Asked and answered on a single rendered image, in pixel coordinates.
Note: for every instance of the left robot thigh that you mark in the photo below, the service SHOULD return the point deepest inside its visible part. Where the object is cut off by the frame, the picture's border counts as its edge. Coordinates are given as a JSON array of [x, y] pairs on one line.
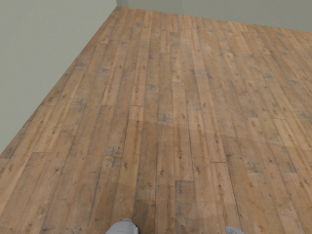
[[122, 227]]

